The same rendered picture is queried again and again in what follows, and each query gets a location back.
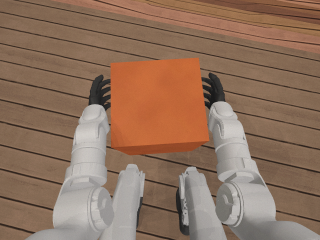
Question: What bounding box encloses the carton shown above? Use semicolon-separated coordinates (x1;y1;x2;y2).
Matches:
110;57;210;156

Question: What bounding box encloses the left robot thigh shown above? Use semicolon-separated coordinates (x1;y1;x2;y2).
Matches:
99;168;145;240

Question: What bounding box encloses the right robot upper arm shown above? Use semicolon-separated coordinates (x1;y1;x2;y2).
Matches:
215;181;320;240

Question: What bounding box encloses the left robot upper arm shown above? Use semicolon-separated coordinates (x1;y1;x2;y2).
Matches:
25;185;115;240

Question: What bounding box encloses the left robot foot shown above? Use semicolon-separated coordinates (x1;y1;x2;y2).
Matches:
136;197;143;228

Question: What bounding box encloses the left robot forearm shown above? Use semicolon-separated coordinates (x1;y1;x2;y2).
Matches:
52;104;110;228

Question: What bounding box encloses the right robot hand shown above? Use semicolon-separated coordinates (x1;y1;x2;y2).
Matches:
201;72;226;110

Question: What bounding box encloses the left robot hand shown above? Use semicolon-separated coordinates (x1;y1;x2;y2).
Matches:
88;74;111;111

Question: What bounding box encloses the right robot forearm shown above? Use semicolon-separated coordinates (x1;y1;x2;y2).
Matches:
207;101;276;213

